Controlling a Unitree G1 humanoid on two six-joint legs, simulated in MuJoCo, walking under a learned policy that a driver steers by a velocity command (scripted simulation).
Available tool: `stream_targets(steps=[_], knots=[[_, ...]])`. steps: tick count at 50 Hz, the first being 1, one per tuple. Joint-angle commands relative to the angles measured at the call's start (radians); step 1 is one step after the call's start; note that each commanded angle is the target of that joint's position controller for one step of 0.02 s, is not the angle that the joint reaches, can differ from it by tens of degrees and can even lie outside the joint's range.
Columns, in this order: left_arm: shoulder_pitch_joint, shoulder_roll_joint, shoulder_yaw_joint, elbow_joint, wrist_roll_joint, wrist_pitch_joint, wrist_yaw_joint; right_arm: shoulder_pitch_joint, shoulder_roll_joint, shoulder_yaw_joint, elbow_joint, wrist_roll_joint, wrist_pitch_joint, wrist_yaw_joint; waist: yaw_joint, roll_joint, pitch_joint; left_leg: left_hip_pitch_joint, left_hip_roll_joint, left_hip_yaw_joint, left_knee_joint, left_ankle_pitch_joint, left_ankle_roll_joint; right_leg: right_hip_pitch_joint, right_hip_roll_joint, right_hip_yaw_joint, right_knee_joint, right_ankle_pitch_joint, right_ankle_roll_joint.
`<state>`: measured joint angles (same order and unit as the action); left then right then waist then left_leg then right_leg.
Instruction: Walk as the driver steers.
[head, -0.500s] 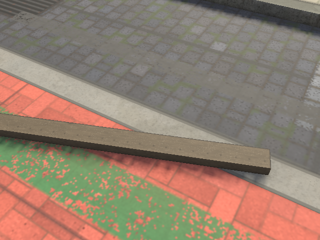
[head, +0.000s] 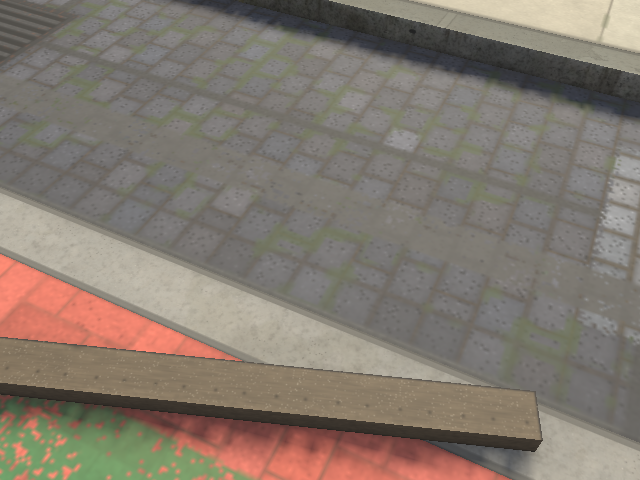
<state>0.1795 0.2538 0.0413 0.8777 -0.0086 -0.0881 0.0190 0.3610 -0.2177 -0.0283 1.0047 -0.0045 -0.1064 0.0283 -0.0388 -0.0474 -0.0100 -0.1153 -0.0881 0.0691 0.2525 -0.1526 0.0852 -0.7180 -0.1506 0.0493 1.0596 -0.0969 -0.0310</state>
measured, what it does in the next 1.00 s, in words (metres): walks ahead: right foot, then left foot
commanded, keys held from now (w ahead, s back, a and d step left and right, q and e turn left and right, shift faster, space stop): w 1.00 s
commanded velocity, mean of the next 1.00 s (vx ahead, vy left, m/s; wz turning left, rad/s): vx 0.50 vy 0.00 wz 0.00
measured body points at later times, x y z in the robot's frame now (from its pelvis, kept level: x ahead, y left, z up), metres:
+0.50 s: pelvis +0.28 -0.08 +0.00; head +0.30 -0.09 +0.45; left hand +0.32 +0.18 -0.13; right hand +0.39 -0.34 -0.13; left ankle +0.32 +0.09 -0.66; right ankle +0.30 -0.16 -0.75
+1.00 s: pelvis +0.54 -0.02 +0.00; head +0.56 -0.02 +0.45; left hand +0.54 +0.25 -0.14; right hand +0.65 -0.26 -0.14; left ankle +0.50 +0.10 -0.75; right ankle +0.48 -0.15 -0.63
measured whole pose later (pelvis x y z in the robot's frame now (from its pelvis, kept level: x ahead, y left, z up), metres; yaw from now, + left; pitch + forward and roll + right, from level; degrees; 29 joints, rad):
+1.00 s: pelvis +0.54 -0.02 +0.00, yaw +0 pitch +3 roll +1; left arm 0.36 0.24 0.05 0.98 -0.04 -0.08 0.01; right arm 0.16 -0.21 -0.05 0.93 0.00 -0.06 0.01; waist 0.01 -0.02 -0.01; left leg -0.17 0.00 0.06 0.38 -0.26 0.01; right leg -0.58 -0.07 -0.01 1.32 -0.48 -0.01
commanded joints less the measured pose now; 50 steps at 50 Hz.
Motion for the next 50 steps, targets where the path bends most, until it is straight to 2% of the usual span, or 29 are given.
stream_targets(steps=[1,6,9,11,12,13,14,15,16,17,18,19,21,24,27,30,33,35,38,40,41,42,43,44,45,46,47,48,50], knots=[[-0.022,0.036,0.008,-0.051,0.004,-0.009,-0.003,-0.029,-0.142,-0.022,-0.059,0.005,-0.010,-0.021,0.028,0.087,0.073,-0.083,0.267,-0.168,-0.155,0.156,0.143,-0.006,-0.012,-0.006,-0.193,0.163,0.015],[-0.195,0.025,-0.002,-0.098,-0.009,-0.019,-0.029,0.065,-0.172,-0.029,-0.029,0.022,0.004,-0.030,-0.035,0.090,0.096,0.046,0.290,-0.148,-0.128,0.130,0.123,0.030,0.043,-0.044,-0.445,0.202,0.018],[-0.239,0.039,-0.001,-0.128,-0.013,-0.029,-0.050,0.089,-0.175,-0.034,-0.013,0.023,0.020,-0.036,-0.034,0.094,0.107,0.154,0.338,-0.164,-0.067,0.162,0.110,0.023,0.058,-0.040,-0.515,0.113,-0.013],[-0.182,0.068,0.011,-0.123,-0.013,-0.037,-0.057,0.062,-0.192,-0.041,-0.018,0.022,0.029,-0.038,0.011,0.116,0.070,0.181,0.348,-0.163,0.010,0.317,0.090,0.137,0.091,-0.061,-0.549,0.037,-0.043],[-0.086,0.095,0.027,-0.098,-0.012,-0.039,-0.056,0.036,-0.192,-0.040,-0.024,0.019,0.035,-0.038,0.070,0.125,0.011,0.174,0.320,-0.135,0.124,0.496,0.073,0.274,0.127,-0.092,-0.567,0.023,-0.065],[0.097,0.148,0.055,-0.042,-0.011,-0.040,-0.049,0.025,-0.165,-0.029,-0.034,0.011,0.039,-0.037,0.149,0.112,-0.101,0.101,0.260,-0.090,0.338,0.570,0.045,0.519,0.137,-0.093,-0.562,0.040,-0.099],[0.289,0.242,0.077,-0.007,0.001,-0.035,-0.039,0.044,-0.124,-0.009,-0.065,-0.010,0.035,-0.037,0.195,-0.033,-0.270,-0.124,0.185,-0.034,0.692,0.266,0.007,0.839,-0.082,0.168,-0.553,0.052,-0.172],[0.324,0.278,0.082,0.012,0.011,-0.032,-0.050,0.176,0.014,0.027,-0.055,0.010,0.009,-0.022,0.117,-0.311,-0.382,-0.509,0.005,-0.095,0.989,-0.387,-0.041,1.132,-0.264,0.649,-0.706,-0.141,-0.324],[0.285,0.169,0.054,0.000,0.005,-0.035,-0.051,0.104,-0.118,-0.001,-0.050,0.035,-0.014,-0.019,0.144,-0.174,-0.315,-0.616,0.065,-0.214,1.099,-0.393,-0.017,1.083,-0.229,0.653,-0.754,-0.207,-0.276],[0.187,0.128,0.041,-0.020,0.001,-0.036,-0.047,-0.002,-0.170,-0.016,-0.084,0.051,-0.027,-0.017,0.128,-0.111,-0.179,-0.658,0.116,-0.187,1.095,-0.294,0.000,0.942,-0.200,0.483,-0.764,-0.123,-0.229],[0.097,0.109,0.031,-0.040,0.004,-0.034,-0.049,-0.051,-0.163,-0.017,-0.094,0.044,-0.027,-0.025,0.092,-0.007,-0.118,-0.607,0.170,-0.159,1.050,-0.199,-0.005,0.795,-0.163,0.363,-0.790,0.000,-0.209],[0.055,0.082,0.024,-0.044,0.008,-0.033,-0.053,-0.075,-0.151,-0.024,-0.096,0.028,-0.020,-0.030,0.066,0.020,-0.066,-0.567,0.200,-0.150,0.990,-0.146,-0.011,0.686,-0.123,0.279,-0.824,0.069,-0.198],[0.058,0.056,0.017,-0.025,0.015,-0.037,-0.058,-0.032,-0.105,-0.025,-0.088,0.024,0.007,-0.029,0.023,-0.015,-0.049,-0.481,0.227,-0.147,0.926,-0.094,-0.019,0.594,-0.079,0.191,-0.882,0.107,-0.195],[0.105,0.096,0.028,0.007,0.012,-0.041,-0.047,-0.074,-0.091,-0.029,-0.103,0.016,0.029,-0.034,0.015,-0.001,0.000,-0.539,0.236,-0.129,0.834,-0.027,-0.045,0.565,-0.069,0.114,-0.926,0.188,-0.211],[0.154,0.106,0.031,0.028,0.010,-0.029,-0.030,-0.192,-0.086,-0.032,-0.142,0.009,0.029,-0.034,0.041,0.004,0.033,-0.627,0.239,-0.122,0.674,0.107,-0.067,0.601,-0.064,0.076,-0.943,0.202,-0.200],[0.198,0.107,0.029,0.043,0.009,-0.016,-0.021,-0.262,-0.065,-0.026,-0.152,0.014,0.029,-0.029,0.067,-0.017,0.046,-0.602,0.214,-0.092,0.544,0.205,-0.073,0.618,-0.045,0.030,-0.946,0.164,-0.180],[0.258,0.104,0.028,0.068,0.003,-0.002,-0.017,-0.361,-0.067,-0.022,-0.183,0.016,0.027,-0.017,0.098,0.000,0.090,-0.691,0.209,-0.088,0.484,0.203,-0.062,0.724,-0.081,0.047,-0.931,0.163,-0.177],[0.395,0.034,0.008,0.110,-0.001,0.014,-0.015,-0.485,-0.067,-0.023,-0.224,0.018,0.012,-0.005,0.161,0.054,0.082,-0.783,0.176,-0.044,0.439,0.081,-0.047,0.930,-0.060,0.068,-0.862,0.250,-0.154],[0.492,0.091,0.013,0.147,0.004,0.043,-0.004,-0.594,-0.016,-0.009,-0.270,0.035,-0.022,0.028,0.201,-0.020,0.029,-0.734,0.102,0.024,0.292,-0.048,-0.061,1.087,-0.075,0.102,-0.750,0.479,-0.143],[0.423,0.145,0.022,0.135,0.009,0.052,-0.001,-0.518,-0.033,-0.018,-0.252,0.050,-0.028,0.033,0.124,-0.104,-0.041,-0.416,0.022,0.083,0.194,-0.047,-0.049,0.964,-0.061,0.065,-0.654,0.842,-0.129],[0.356,0.161,0.027,0.121,-0.003,0.049,0.003,-0.378,-0.061,-0.034,-0.205,0.050,-0.021,0.026,0.036,-0.124,-0.104,-0.168,0.016,0.070,0.105,0.059,-0.022,0.862,-0.053,0.042,-0.560,0.937,-0.110],[0.268,0.180,0.034,0.089,-0.006,0.034,-0.001,-0.169,-0.133,-0.061,-0.143,0.044,-0.008,0.011,-0.067,-0.137,-0.195,0.162,0.094,-0.018,0.111,0.155,0.022,0.660,-0.030,0.026,-0.405,0.855,-0.076],[0.168,0.138,0.022,0.043,0.014,0.007,-0.007,0.083,-0.247,-0.092,-0.084,0.017,0.014,-0.019,-0.174,-0.009,-0.352,0.581,0.316,-0.218,0.234,0.454,0.083,0.318,0.050,-0.040,-0.087,0.368,-0.031],[0.288,-0.030,-0.015,0.046,0.017,-0.031,-0.021,0.089,-0.291,-0.089,-0.066,-0.002,0.033,-0.025,-0.096,0.247,-0.425,0.810,0.570,-0.498,0.285,0.829,0.250,-0.058,0.177,-0.006,0.169,-0.528,0.010],[0.233,0.044,0.007,0.070,-0.030,-0.050,-0.026,0.150,-0.213,-0.082,-0.055,-0.018,0.051,-0.034,-0.159,0.168,-0.375,0.709,0.549,-0.470,0.224,0.689,0.277,-0.143,0.142,0.087,0.318,-0.544,0.017],[0.149,0.069,0.017,0.042,-0.058,-0.050,-0.026,0.053,-0.154,-0.067,-0.064,-0.008,0.050,-0.035,-0.128,0.179,-0.210,0.574,0.476,-0.348,0.173,0.536,0.222,-0.225,0.088,0.041,0.329,-0.481,0.011],[0.096,0.062,0.019,0.018,-0.048,-0.042,-0.021,-0.067,-0.115,-0.052,-0.087,0.006,0.045,-0.028,-0.074,0.150,-0.097,0.378,0.414,-0.286,0.099,0.397,0.177,-0.202,0.040,-0.014,0.284,-0.399,0.013],[0.085,0.041,0.023,0.012,-0.029,-0.026,-0.011,-0.122,-0.083,-0.040,-0.092,0.004,0.043,-0.020,-0.038,0.159,-0.012,0.209,0.395,-0.265,0.028,0.326,0.166,-0.156,0.035,-0.048,0.315,-0.376,0.020],[0.143,-0.045,0.008,0.002,-0.026,0.013,-0.008,-0.161,-0.053,-0.029,-0.076,0.000,0.044,-0.013,0.044,0.173,0.074,-0.015,0.387,-0.219,-0.077,0.233,0.151,-0.108,0.025,-0.058,0.407,-0.378,0.020]])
